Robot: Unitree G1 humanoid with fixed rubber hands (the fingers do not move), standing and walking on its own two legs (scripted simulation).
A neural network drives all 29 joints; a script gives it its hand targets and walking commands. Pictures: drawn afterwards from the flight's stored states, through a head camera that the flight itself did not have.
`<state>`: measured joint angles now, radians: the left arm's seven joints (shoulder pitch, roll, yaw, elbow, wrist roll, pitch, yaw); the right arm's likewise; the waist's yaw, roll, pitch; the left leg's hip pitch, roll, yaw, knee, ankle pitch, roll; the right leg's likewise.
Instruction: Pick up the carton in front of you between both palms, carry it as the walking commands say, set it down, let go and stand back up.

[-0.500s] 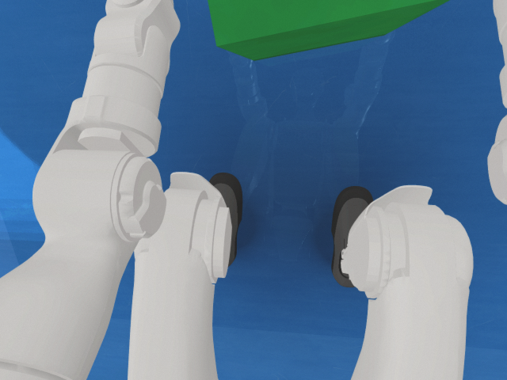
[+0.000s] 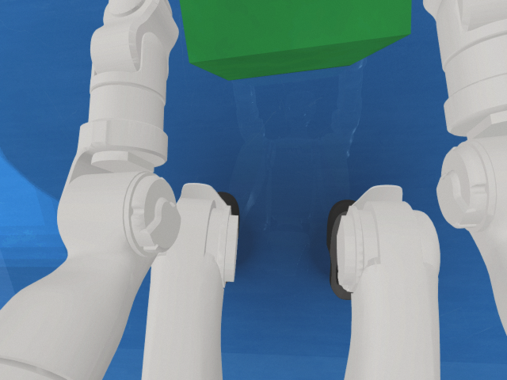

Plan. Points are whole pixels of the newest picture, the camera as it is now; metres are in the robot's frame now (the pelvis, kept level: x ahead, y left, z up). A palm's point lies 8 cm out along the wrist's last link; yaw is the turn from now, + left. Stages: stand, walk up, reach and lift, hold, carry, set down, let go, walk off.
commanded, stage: reach and lift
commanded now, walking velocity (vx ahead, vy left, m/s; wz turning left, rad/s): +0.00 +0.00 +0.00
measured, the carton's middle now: out of the picture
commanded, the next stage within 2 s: none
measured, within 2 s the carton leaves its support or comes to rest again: neither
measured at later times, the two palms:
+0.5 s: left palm out of the picture +0.49 +0.13 +0.05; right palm out of the picture +0.50 -0.17 +0.04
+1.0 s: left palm out of the picture +0.46 +0.13 +0.21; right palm out of the picture +0.45 -0.17 +0.19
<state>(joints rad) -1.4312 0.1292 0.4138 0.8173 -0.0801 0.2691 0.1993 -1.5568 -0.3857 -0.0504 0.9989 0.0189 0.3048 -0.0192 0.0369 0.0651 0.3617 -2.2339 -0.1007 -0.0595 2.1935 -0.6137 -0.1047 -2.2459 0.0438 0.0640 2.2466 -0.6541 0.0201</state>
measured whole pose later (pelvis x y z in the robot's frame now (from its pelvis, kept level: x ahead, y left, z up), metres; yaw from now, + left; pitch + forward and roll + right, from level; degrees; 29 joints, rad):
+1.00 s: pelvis +0.03 +0.01 +0.24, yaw -4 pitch +37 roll +1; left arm -0.76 -0.13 0.51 0.59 0.24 0.35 0.07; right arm -0.80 0.02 -0.38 0.70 -0.25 0.38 -0.01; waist 0.03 0.00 -0.26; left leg -1.54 -0.10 -0.12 1.36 -0.47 -0.07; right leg -1.55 0.09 0.13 1.38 -0.47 0.05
